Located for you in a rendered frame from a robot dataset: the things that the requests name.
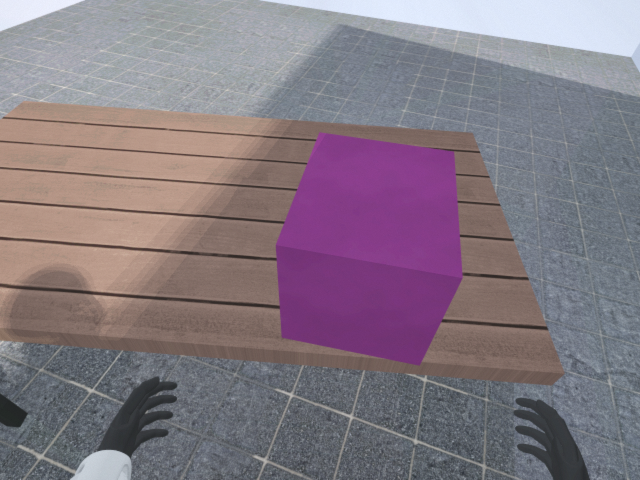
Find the carton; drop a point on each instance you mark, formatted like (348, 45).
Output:
(369, 256)

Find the robot right hand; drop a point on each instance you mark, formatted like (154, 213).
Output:
(562, 456)

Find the robot left forearm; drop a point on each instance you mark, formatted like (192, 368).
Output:
(104, 465)

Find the robot left hand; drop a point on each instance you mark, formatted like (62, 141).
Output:
(124, 433)

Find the table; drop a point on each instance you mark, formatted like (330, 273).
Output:
(155, 231)

